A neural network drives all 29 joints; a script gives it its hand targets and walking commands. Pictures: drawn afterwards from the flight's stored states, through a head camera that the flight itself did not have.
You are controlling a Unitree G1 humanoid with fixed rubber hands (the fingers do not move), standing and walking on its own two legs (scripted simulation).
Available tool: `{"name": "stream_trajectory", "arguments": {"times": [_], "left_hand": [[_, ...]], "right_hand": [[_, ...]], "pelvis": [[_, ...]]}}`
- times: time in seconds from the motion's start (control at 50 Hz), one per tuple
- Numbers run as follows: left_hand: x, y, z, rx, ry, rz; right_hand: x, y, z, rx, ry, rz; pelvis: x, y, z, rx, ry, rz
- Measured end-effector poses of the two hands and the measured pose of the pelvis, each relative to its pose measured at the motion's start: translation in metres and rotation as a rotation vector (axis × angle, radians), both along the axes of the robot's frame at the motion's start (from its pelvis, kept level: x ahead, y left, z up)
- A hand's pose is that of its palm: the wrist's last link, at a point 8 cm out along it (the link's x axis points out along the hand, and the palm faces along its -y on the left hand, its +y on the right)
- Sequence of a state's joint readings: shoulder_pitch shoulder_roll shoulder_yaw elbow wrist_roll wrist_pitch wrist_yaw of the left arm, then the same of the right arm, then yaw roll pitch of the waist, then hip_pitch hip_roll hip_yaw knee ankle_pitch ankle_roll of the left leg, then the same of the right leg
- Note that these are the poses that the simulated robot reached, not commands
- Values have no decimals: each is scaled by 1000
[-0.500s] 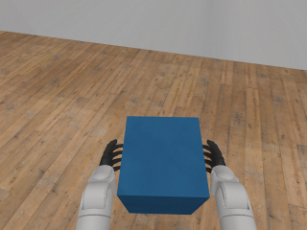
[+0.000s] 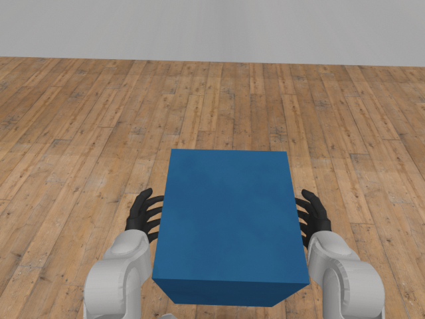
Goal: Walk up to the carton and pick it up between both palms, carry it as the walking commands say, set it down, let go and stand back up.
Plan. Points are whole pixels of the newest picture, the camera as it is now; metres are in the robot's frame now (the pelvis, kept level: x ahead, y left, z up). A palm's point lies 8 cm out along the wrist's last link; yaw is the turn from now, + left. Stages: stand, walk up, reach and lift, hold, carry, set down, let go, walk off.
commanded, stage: carry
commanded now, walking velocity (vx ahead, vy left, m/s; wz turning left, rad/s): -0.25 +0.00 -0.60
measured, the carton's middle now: (225, 234) +0.27 +0.00 +0.02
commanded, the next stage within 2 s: none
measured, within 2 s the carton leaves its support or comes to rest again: neither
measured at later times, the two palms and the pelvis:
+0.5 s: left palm out of the picture +0.08 +0.14 +0.10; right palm out of the picture +0.03 -0.15 +0.11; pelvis -0.17 +0.04 +0.03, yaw -12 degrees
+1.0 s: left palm out of the picture -0.09 +0.03 +0.10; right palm out of the picture -0.24 -0.21 +0.09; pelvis -0.36 +0.04 +0.02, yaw -31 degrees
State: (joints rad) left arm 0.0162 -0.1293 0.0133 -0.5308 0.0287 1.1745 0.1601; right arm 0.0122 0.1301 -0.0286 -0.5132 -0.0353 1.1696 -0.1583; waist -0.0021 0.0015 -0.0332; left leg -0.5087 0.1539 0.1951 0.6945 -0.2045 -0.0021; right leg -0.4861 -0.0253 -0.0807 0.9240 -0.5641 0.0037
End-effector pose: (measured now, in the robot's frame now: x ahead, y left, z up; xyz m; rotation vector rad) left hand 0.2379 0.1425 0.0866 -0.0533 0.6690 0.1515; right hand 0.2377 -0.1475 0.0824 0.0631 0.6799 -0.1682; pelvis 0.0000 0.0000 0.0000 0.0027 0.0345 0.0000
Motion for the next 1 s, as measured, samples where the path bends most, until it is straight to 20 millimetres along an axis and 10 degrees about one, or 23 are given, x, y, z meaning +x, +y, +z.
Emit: {"name": "stream_trajectory", "arguments": {"times": [0.26, 0.58, 0.7, 0.86, 1.0], "left_hand": [[-71, -32, 18, 22, 3, -104], [-174, -7, 26, -56, 0, -225], [-200, -34, 38, -45, -51, -318], [-266, -101, 11, 43, 20, -495], [-325, -112, 16, 45, 9, -572]], "right_hand": [[-99, -31, 14, 22, 3, -105], [-241, 0, 39, -53, 1, -229], [-294, -19, 44, -52, -49, -313], [-403, -67, 2, 33, 22, -488], [-480, -67, 7, 43, 9, -572]], "pelvis": [[-84, -3, 19, 50, 23, -102], [-196, 43, 31, -51, 5, -257], [-237, 42, 26, -63, 22, -348], [-307, 29, 12, -13, 28, -465], [-362, 41, 20, 34, 2, -535]]}}
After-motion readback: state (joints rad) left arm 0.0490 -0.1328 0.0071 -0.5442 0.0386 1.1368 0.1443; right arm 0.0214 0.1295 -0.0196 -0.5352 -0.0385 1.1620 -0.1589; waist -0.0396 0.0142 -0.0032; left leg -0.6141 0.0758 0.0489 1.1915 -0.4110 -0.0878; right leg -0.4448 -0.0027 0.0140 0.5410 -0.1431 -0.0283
